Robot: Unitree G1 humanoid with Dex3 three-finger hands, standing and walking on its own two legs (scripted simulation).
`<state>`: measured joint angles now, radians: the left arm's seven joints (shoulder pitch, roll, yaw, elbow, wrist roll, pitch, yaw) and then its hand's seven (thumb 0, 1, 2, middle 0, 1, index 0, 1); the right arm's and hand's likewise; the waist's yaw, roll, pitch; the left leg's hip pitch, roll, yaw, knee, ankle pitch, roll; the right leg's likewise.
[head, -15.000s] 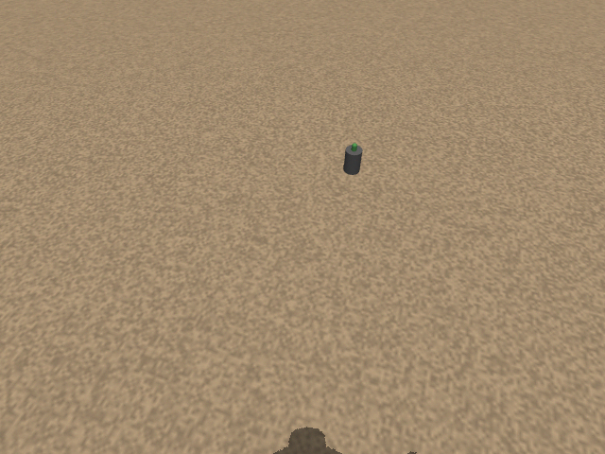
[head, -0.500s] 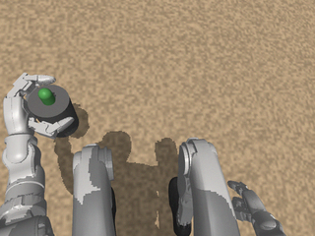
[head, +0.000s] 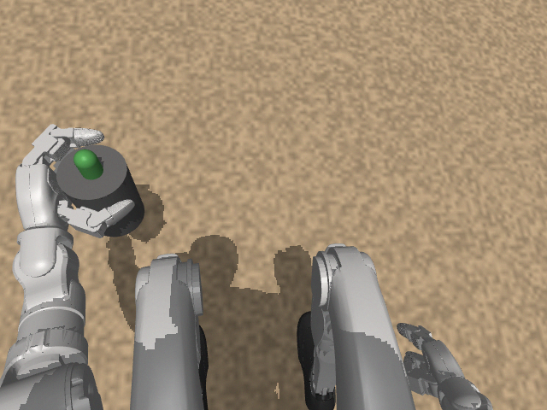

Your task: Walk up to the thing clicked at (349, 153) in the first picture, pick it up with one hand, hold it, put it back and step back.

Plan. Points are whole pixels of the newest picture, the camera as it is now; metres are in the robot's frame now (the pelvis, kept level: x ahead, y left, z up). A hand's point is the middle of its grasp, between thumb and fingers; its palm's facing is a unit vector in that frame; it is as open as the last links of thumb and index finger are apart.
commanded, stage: lift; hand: left
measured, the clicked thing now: (102, 188) +0.42 +0.23 -0.05
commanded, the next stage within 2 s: none
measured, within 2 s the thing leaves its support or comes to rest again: neither
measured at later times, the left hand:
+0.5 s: hand (79, 180) +0.40 +0.23 +0.02, palm faces +0.11 -0.99 -0.05, open 11.1 cm
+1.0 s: hand out of the picture +0.39 +0.21 +0.20, palm faces +0.15 -0.99 -0.06, open 11.1 cm
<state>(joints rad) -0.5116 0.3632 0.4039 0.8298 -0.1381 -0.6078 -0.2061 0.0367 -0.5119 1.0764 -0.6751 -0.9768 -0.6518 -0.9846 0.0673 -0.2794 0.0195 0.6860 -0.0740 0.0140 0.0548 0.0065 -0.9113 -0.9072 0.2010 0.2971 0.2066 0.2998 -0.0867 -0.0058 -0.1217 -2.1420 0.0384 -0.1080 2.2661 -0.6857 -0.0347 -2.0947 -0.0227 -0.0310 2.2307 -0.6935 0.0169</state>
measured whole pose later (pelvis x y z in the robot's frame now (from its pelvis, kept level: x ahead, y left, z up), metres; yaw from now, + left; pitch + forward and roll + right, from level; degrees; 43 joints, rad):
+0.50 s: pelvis +0.00 +0.00 +0.05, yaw +1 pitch +33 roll -4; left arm -0.37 0.32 0.35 0.60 -0.18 -0.51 -0.21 0.04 -0.51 1.08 -0.68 -0.98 -0.66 -0.98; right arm 0.09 -0.27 -0.01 0.64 -0.02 -0.01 0.02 0.01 -0.93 -0.90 0.20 0.30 0.21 0.30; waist -0.07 0.01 -0.16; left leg -2.02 0.04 -0.09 2.12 -0.68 -0.03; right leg -1.98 -0.03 -0.02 2.09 -0.69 0.02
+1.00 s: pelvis +0.03 +0.01 +0.19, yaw +2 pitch +28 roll -3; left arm -0.16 0.26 0.21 0.30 -0.19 -0.32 -0.08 0.03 -0.51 1.07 -0.67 -0.98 -0.65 -0.99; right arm 0.13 -0.24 -0.01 0.61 0.03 -0.04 -0.04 0.01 -0.91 -0.90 0.20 0.30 0.21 0.30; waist -0.03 0.03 -0.18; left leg -1.51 0.05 -0.06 1.66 -0.64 -0.02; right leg -1.47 -0.03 -0.04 1.62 -0.64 0.02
